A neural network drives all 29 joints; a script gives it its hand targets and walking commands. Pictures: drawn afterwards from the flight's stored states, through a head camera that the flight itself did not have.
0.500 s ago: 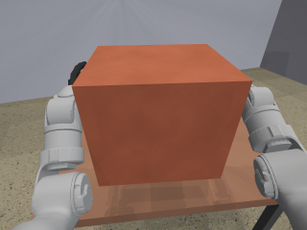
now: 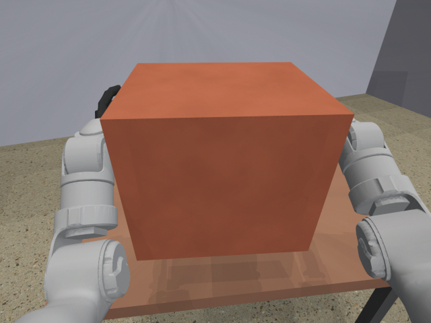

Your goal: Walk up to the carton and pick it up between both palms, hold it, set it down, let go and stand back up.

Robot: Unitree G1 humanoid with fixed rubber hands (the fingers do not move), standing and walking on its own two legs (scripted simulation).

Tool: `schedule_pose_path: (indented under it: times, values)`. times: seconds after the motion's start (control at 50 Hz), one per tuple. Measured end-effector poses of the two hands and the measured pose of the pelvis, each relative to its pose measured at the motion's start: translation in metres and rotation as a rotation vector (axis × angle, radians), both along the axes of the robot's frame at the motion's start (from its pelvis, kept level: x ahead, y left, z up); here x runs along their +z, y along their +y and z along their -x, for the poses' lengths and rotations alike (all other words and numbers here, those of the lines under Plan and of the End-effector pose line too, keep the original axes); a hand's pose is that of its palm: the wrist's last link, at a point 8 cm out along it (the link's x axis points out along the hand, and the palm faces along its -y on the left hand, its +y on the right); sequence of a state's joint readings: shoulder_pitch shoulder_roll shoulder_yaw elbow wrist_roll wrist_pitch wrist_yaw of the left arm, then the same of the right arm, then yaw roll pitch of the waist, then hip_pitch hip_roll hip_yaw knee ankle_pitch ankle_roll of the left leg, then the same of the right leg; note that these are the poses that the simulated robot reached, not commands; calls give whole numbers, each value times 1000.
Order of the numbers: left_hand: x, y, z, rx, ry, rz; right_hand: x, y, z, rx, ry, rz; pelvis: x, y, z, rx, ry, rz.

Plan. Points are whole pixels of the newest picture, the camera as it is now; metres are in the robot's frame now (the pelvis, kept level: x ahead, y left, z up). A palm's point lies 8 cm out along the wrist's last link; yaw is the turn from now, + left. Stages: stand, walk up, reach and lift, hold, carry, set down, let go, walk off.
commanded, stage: hold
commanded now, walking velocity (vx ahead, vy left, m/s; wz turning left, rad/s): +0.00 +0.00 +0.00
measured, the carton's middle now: (219, 153) +0.34 +0.00 +0.23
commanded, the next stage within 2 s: none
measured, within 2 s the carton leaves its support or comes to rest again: neither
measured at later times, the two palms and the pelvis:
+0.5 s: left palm (109, 128) +0.37 +0.19 +0.27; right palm (322, 123) +0.37 -0.19 +0.28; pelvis +0.00 +0.00 +0.00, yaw +0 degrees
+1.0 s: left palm (109, 129) +0.37 +0.20 +0.27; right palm (321, 122) +0.37 -0.18 +0.28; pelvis +0.00 +0.00 +0.00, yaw +0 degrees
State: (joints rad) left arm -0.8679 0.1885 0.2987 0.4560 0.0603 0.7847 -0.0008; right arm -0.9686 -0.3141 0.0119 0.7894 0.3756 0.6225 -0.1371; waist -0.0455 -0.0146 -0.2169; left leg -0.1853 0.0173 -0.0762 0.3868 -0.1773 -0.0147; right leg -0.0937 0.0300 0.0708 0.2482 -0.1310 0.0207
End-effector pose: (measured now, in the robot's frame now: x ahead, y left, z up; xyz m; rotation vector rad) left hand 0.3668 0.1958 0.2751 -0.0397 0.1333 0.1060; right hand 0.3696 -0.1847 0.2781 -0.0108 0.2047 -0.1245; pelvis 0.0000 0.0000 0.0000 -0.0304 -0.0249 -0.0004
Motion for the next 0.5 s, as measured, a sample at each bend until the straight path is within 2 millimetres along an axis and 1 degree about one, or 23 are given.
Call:
schedule_pose_path:
  times: [0.32,0.5]
  values:
    - [-5,0,-2,-2,13,-11,-2,0,-2,-4,13,-5,0,0,1,-2,2,1]
    - [-2,-1,0,2,-5,-6,-2,-1,-1,1,-3,-2,0,1,-1,-4,5,0]
